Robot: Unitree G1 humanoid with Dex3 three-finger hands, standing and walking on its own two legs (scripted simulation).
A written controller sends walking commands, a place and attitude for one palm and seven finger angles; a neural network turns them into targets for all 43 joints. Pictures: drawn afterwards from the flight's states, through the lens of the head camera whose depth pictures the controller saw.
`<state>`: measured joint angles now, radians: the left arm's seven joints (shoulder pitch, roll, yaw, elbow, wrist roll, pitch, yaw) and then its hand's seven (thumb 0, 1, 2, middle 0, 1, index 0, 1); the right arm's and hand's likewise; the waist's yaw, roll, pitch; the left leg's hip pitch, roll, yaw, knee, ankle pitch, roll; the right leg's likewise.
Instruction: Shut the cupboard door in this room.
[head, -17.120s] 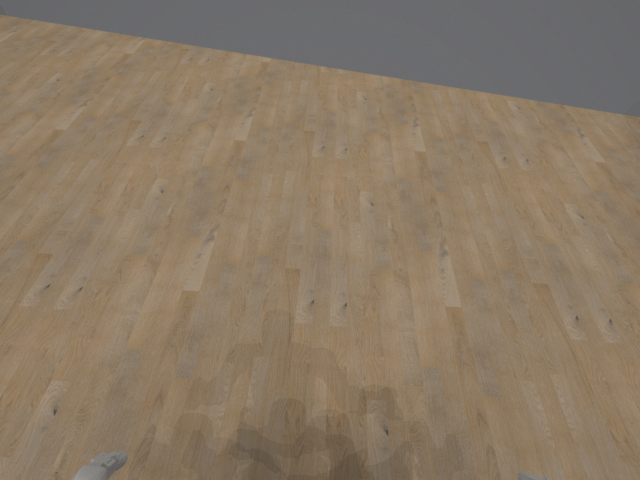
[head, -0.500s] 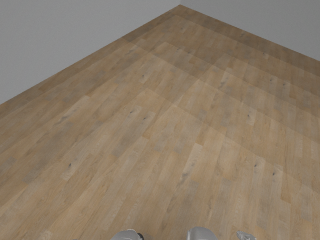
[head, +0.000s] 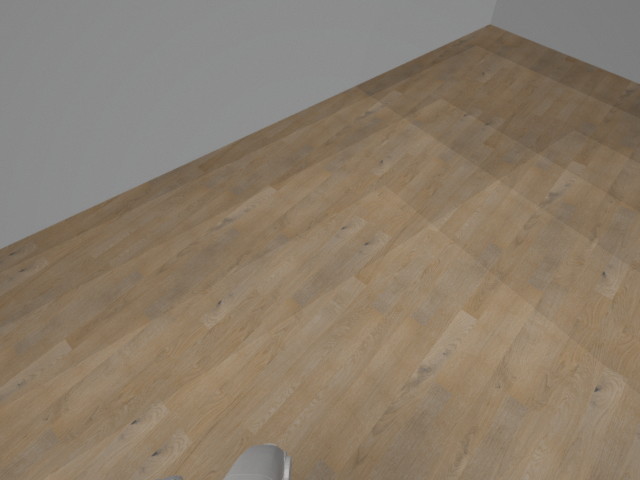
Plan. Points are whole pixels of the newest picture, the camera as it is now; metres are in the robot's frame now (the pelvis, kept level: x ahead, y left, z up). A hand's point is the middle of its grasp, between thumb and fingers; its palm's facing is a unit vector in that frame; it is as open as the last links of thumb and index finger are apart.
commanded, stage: walk to a spot facing it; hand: left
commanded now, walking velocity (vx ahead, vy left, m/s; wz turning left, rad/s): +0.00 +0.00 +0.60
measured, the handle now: out of the picture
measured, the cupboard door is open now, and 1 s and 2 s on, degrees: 75 75 75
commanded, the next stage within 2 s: none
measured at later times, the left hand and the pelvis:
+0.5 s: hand out of the picture -0.05 +0.29 -0.17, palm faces +0.34 -0.91 -0.24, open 7.4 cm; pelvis -0.05 +0.05 +0.00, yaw +17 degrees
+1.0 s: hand out of the picture -0.05 +0.22 -0.14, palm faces +0.57 -0.78 -0.26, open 7.4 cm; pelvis +0.03 +0.03 +0.01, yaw +35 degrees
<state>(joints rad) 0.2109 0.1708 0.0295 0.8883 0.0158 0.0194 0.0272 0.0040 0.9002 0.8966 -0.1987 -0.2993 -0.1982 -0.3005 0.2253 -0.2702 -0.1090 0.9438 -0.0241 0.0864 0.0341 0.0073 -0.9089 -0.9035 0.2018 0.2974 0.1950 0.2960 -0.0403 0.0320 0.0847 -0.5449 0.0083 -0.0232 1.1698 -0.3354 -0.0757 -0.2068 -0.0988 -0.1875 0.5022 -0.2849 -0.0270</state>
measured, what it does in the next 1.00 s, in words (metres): steps on the spot, turning left: left foot, then right foot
